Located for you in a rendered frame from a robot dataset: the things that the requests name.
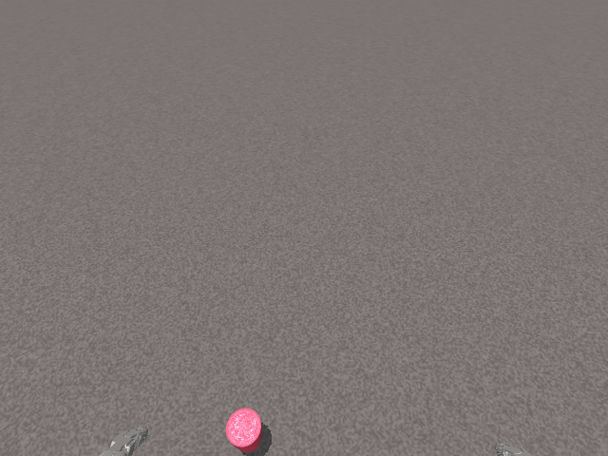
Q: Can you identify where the left robot hand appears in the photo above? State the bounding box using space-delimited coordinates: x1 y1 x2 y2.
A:
100 427 148 456

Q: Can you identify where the cup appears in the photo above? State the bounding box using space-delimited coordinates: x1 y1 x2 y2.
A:
226 408 262 452

